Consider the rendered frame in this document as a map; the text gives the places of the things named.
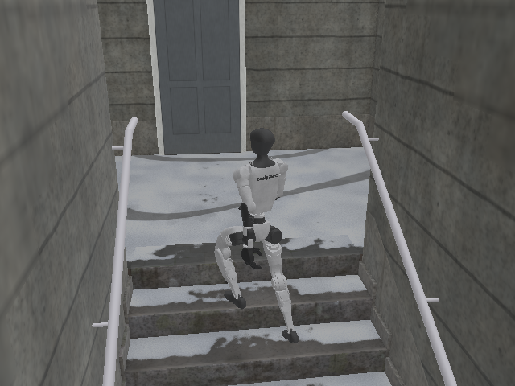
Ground stairs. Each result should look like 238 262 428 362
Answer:
125 254 392 386

